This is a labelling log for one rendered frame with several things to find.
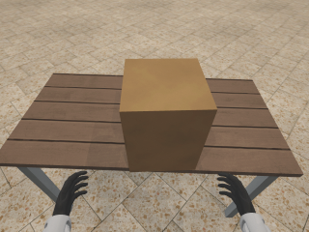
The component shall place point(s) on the left robot forearm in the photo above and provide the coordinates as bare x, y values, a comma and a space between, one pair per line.
58, 223

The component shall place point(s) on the carton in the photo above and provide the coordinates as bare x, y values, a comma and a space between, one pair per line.
166, 112

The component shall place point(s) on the right robot hand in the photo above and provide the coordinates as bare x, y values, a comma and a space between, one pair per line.
237, 193

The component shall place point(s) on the table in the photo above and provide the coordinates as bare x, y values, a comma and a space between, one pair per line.
74, 123

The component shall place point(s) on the left robot hand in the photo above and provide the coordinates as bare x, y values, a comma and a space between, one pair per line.
68, 193

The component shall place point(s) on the right robot forearm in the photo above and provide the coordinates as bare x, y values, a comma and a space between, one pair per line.
253, 222

